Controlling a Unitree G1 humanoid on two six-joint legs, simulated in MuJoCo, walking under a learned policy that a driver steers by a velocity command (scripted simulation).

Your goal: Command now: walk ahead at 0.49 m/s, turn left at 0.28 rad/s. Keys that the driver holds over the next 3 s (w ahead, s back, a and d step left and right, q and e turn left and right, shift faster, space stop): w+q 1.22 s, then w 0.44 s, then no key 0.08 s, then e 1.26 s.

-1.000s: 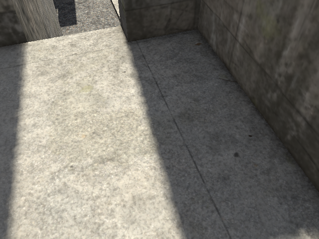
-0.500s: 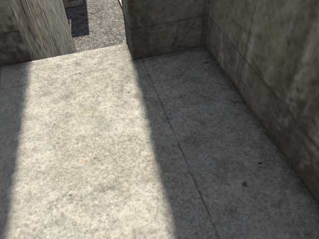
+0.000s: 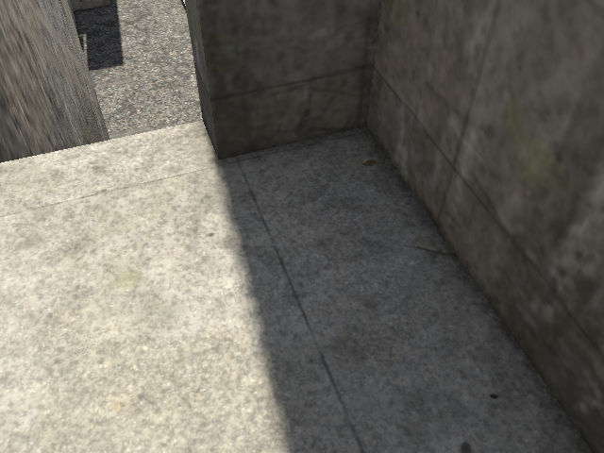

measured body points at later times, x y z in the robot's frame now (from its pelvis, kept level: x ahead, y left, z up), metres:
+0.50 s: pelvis +0.25 -0.05 +0.00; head +0.27 -0.06 +0.45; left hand +0.23 +0.23 -0.12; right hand +0.45 -0.29 -0.12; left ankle +0.26 +0.12 -0.66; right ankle +0.27 -0.16 -0.74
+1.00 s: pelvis +0.47 +0.11 +0.00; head +0.49 +0.14 +0.45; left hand +0.45 +0.43 -0.11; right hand +0.70 -0.07 -0.11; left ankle +0.45 +0.17 -0.74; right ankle +0.59 -0.03 -0.66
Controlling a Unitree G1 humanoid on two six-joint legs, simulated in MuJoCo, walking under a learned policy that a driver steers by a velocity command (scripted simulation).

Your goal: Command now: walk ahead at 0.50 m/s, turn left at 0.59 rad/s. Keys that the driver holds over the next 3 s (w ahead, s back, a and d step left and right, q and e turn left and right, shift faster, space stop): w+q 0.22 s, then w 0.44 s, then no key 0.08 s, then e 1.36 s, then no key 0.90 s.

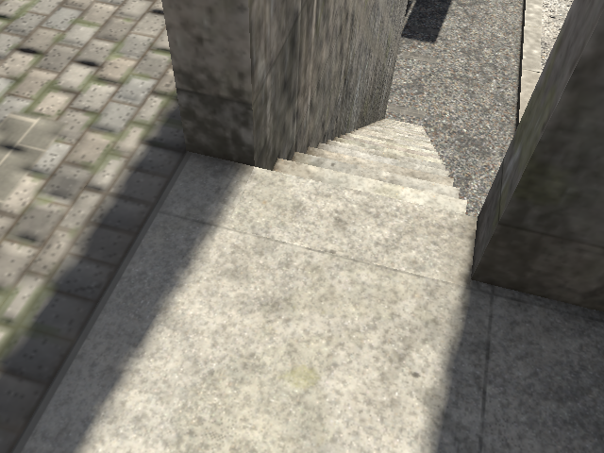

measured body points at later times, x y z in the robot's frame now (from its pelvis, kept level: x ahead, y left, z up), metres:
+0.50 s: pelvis +0.28 -0.04 +0.00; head +0.30 -0.04 +0.45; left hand +0.31 +0.25 -0.11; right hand +0.46 -0.28 -0.11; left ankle +0.22 +0.09 -0.66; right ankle +0.32 -0.13 -0.74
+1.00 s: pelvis +0.47 +0.07 +0.00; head +0.50 +0.09 +0.45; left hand +0.50 +0.36 -0.14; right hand +0.67 -0.16 -0.09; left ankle +0.51 +0.17 -0.74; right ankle +0.47 -0.09 -0.67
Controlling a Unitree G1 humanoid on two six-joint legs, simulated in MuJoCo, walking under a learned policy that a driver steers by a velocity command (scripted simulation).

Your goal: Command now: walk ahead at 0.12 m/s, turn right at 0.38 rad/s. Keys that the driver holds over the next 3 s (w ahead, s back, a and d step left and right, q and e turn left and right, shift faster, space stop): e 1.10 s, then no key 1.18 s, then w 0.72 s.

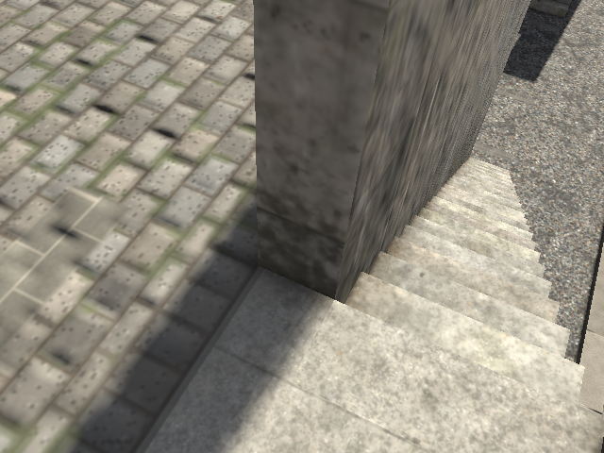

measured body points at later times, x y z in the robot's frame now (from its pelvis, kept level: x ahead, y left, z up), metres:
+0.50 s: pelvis +0.05 -0.06 +0.01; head +0.07 -0.08 +0.46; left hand +0.26 +0.16 -0.08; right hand +0.11 -0.38 -0.09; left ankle +0.09 +0.08 -0.67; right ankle +0.03 -0.15 -0.74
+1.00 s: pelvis +0.11 -0.02 +0.01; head +0.13 -0.03 +0.46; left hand +0.38 +0.13 -0.09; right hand +0.10 -0.34 -0.07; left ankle +0.13 +0.06 -0.74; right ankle +0.00 -0.12 -0.64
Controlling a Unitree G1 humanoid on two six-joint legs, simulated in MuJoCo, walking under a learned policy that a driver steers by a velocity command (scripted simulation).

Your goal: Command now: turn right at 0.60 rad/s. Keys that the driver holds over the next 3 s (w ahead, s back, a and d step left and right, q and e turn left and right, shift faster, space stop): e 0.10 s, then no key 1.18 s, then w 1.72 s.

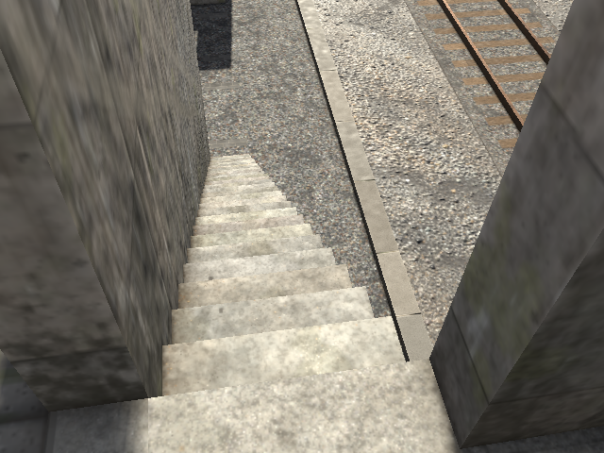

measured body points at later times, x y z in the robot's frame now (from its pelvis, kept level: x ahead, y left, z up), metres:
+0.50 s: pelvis +0.02 -0.07 -0.01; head +0.04 -0.08 +0.44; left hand +0.21 +0.17 -0.10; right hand +0.12 -0.36 -0.11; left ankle +0.00 +0.08 -0.70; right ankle -0.01 -0.16 -0.75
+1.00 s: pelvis +0.02 -0.06 -0.02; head +0.04 -0.07 +0.43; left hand +0.24 +0.15 -0.10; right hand +0.13 -0.34 -0.12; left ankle +0.03 +0.09 -0.75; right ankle -0.01 -0.16 -0.75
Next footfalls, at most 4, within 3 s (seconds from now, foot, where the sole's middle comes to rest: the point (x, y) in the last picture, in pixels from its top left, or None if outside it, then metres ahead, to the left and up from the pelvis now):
0.30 right None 0.03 -0.17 -0.79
0.58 left None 0.07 0.08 -0.79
1.88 right None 0.30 -0.21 -0.79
2.26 left None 0.44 0.01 -0.79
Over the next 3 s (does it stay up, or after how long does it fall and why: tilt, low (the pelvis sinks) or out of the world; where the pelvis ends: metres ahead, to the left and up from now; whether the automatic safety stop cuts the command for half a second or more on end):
stays up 0.44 -0.06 -0.03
